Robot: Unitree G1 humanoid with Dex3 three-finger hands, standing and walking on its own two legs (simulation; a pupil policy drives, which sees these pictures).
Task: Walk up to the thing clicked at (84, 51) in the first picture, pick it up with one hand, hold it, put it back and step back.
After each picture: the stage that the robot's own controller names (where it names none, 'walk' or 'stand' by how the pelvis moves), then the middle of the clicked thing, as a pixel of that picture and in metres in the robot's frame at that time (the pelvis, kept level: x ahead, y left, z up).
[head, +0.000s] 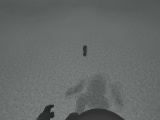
stand; (84, 51) +1.27 +0.17 -0.66
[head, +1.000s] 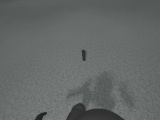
walk; (83, 55) +1.15 +0.26 -0.65
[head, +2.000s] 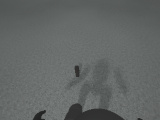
walk; (77, 71) +0.71 +0.27 -0.64
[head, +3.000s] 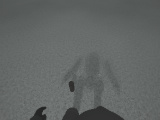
walk; (71, 86) +0.46 +0.22 -0.64
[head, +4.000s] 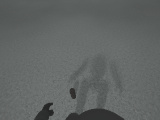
stand; (73, 93) +0.40 +0.23 -0.65
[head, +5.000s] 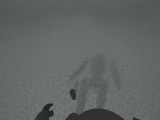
stand; (73, 94) +0.38 +0.22 -0.65
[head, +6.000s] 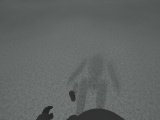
stand; (72, 96) +0.38 +0.23 -0.66
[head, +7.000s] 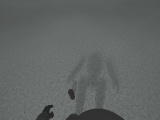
stand; (71, 94) +0.37 +0.25 -0.66
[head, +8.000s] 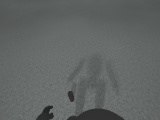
stand; (71, 96) +0.37 +0.24 -0.66
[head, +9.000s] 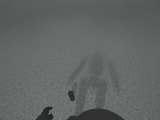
stand; (71, 96) +0.37 +0.24 -0.66
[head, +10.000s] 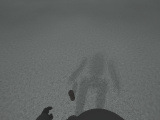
stand; (71, 95) +0.37 +0.24 -0.66
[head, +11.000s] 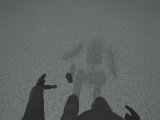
go down; (69, 78) +0.42 +0.22 -0.56
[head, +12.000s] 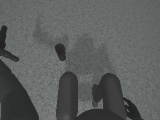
go down; (61, 53) +0.49 +0.24 -0.26
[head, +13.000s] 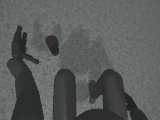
close in; (53, 47) +0.48 +0.25 -0.22
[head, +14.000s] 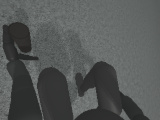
close; (23, 41) +0.47 +0.29 -0.17
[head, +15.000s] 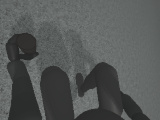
lift; (28, 47) +0.42 +0.28 -0.17
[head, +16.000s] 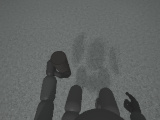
lift; (63, 67) +0.34 +0.19 +0.03
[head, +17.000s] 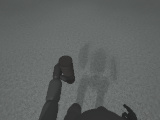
hold; (68, 72) +0.32 +0.17 +0.04
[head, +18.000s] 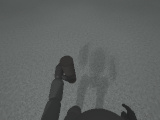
hold; (69, 71) +0.32 +0.16 +0.03
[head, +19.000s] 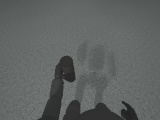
crouch; (69, 71) +0.34 +0.16 +0.00
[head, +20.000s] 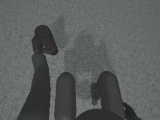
lower; (49, 43) +0.49 +0.23 -0.05
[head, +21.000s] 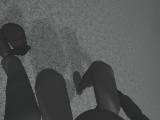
lower; (18, 42) +0.46 +0.29 -0.18
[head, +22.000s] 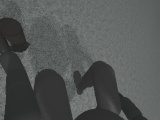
lower; (17, 39) +0.47 +0.29 -0.17
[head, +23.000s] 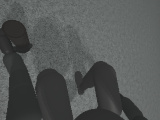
lower; (20, 40) +0.46 +0.29 -0.17
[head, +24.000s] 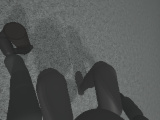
lower; (21, 42) +0.45 +0.29 -0.17
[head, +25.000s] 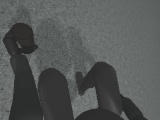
draw back; (26, 41) +0.46 +0.27 -0.17
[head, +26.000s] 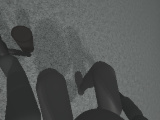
withdraw; (25, 43) +0.45 +0.27 -0.18
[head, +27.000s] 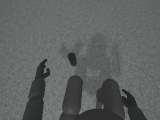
walk; (72, 60) +0.48 +0.20 -0.35
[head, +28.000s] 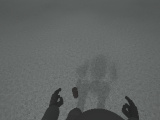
stand; (75, 93) +0.39 +0.18 -0.60
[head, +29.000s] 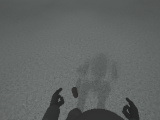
stand; (75, 92) +0.39 +0.19 -0.60
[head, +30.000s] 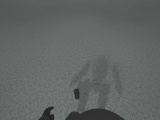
stand; (76, 94) +0.40 +0.17 -0.64
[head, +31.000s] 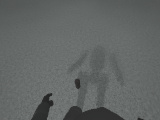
walk; (77, 84) +0.44 +0.15 -0.64
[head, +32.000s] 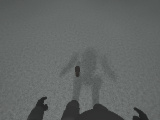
walk; (77, 71) +0.61 +0.17 -0.63
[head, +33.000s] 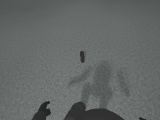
walk; (82, 57) +0.94 +0.24 -0.63
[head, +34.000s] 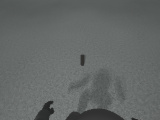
stand; (82, 60) +1.01 +0.20 -0.65
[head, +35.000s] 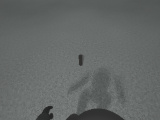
stand; (80, 60) +1.01 +0.22 -0.66
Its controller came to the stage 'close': yes
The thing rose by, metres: 0.69
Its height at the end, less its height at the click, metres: +0.00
